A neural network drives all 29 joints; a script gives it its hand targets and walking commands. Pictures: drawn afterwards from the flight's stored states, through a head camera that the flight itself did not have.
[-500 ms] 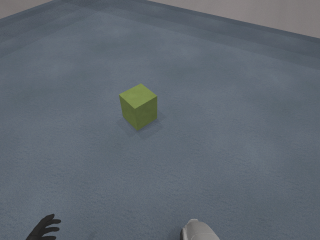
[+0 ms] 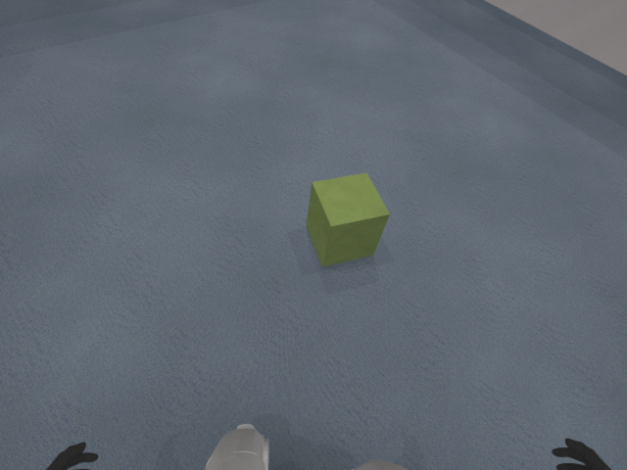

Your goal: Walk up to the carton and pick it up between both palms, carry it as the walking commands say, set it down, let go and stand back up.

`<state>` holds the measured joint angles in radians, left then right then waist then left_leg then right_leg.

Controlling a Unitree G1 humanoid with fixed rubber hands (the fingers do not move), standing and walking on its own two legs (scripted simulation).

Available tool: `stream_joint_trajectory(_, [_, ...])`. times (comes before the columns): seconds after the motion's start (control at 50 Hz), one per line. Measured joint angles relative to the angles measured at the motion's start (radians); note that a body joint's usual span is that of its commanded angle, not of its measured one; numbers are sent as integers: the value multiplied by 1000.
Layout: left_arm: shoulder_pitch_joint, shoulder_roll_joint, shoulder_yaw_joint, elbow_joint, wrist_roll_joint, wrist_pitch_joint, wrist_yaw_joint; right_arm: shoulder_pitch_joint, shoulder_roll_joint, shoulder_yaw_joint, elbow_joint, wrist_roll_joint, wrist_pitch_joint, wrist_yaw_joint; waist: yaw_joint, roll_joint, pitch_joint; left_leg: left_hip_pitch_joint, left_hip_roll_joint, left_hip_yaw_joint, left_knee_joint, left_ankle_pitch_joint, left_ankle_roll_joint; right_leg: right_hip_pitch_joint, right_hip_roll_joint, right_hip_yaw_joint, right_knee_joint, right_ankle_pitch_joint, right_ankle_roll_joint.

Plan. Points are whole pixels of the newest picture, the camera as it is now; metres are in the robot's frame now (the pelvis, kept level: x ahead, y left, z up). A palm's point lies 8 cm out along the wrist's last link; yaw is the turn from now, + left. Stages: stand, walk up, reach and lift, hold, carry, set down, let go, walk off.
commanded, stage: walk up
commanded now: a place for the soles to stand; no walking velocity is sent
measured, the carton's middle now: (344, 220) +0.95 -0.12 -0.61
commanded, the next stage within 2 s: none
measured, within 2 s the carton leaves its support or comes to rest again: neither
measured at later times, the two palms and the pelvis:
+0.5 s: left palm (180, 386) +0.22 +0.20 -0.09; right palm out of the picture +0.27 -0.47 -0.09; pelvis +0.18 -0.14 -0.01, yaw +6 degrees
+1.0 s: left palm (279, 277) +0.42 +0.08 -0.12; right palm out of the picture +0.40 -0.62 -0.07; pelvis +0.33 -0.26 -0.03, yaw +9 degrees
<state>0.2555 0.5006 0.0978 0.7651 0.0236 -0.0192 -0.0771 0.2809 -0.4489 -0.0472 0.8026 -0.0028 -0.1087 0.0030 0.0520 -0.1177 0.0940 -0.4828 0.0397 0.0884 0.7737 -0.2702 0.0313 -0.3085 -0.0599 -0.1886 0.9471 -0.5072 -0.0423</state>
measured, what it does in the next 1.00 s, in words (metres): walks ahead: right foot, then left foot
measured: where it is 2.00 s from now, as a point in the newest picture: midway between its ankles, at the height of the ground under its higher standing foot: (397, 372)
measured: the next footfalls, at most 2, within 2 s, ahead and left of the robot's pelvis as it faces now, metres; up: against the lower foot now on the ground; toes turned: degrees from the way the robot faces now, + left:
right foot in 0.26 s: +0.22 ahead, -0.25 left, +0.00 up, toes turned -5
left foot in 0.58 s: +0.31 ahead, -0.06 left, +0.00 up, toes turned +11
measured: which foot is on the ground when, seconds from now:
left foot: down 0.00-0.28, up 0.30-0.56, down 0.58-1.00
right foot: up 0.00-0.24, down 0.26-0.60, up 0.62-0.94, down 0.96-1.00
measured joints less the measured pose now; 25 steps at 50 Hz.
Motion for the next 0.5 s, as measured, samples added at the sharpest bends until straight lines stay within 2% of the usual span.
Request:
stream_joint_trajectory(0.06, [3, -6, -23, 5, -2, 16, 0, -3, -6, 1, -21, 9, -4, -33, -33, -35, 1, 37, -15, -15, 13, -51, -17, -102, 11, 127, 216, 36, 36])
stream_joint_trajectory(0.1, [-2, -9, -29, 12, -1, 16, -1, 3, -6, 1, -19, 15, -6, -43, -41, -56, -14, 65, -16, -14, 5, -68, -31, -163, -16, 171, 246, 59, 46])
stream_joint_trajectory(0.16, [-7, -11, -24, 9, 3, 23, -11, 16, -11, 5, -15, 12, -8, -44, -46, -59, -35, 103, 11, -22, 22, -113, -56, -219, -48, 204, 195, 25, 50])
stream_joint_trajectory(0.24, [-24, -1, -6, 12, 4, 20, -26, 38, -20, 7, -9, -4, -15, -35, -59, -36, -53, 141, 65, -52, 67, -185, -87, -230, -76, 211, 14, 30, 36])
stream_joint_trajectory(0.26, [-27, 1, 0, 11, 5, 15, -28, 42, -26, 5, -4, -6, -17, -32, -66, -21, -57, 145, 82, -68, 88, -208, -94, -217, -76, 201, -32, 86, 46])
stream_joint_trajectory(0.28, [-25, -2, 6, 9, 8, 8, -29, 44, -35, 2, 6, -9, -12, -29, -72, 7, -59, 144, 109, -92, 122, -239, -84, -200, -60, 172, -38, 161, 67])
stream_joint_trajectory(0.3, [-22, -6, 11, 4, 15, -2, -26, 44, -44, -4, 19, -10, -3, -29, -77, 41, -61, 127, 125, -132, 186, -266, -50, -189, -39, 140, -17, 156, 74])
stream_joint_trajectory(0.34, [-8, -8, 7, -6, 14, -13, -18, 46, -43, -10, 51, -2, 22, -40, -63, 68, -84, 56, 78, -199, 379, -289, -12, -184, -21, 109, 24, 85, 61])
stream_joint_trajectory(0.36, [-4, -13, 2, -2, 8, -9, -16, 44, -43, -8, 69, 2, 31, -44, -50, 80, -91, 27, 56, -199, 460, -262, -8, -170, -12, 99, 23, 61, 49])
stream_joint_trajectory(0.4, [8, -23, -5, 6, -1, -5, -9, 37, -39, -3, 96, 4, 34, -45, -33, 104, -96, -6, 38, -150, 516, -203, -4, -125, 4, 78, -3, 45, 29])
stream_joint_trajectory(0.46, [30, -32, -13, 9, -10, -23, 3, 37, -23, -1, 103, 12, 18, -40, -38, 137, -95, -38, 30, -76, 410, -147, -2, -50, 18, 18, -64, 32, 18])
stream_joint_trajectory(0.5, [43, -33, -16, 18, -11, -32, 8, 27, -13, 2, 102, 10, 10, -34, -32, 147, -86, -51, 20, -37, 323, -155, 3, -18, 26, -5, -91, 21, 15])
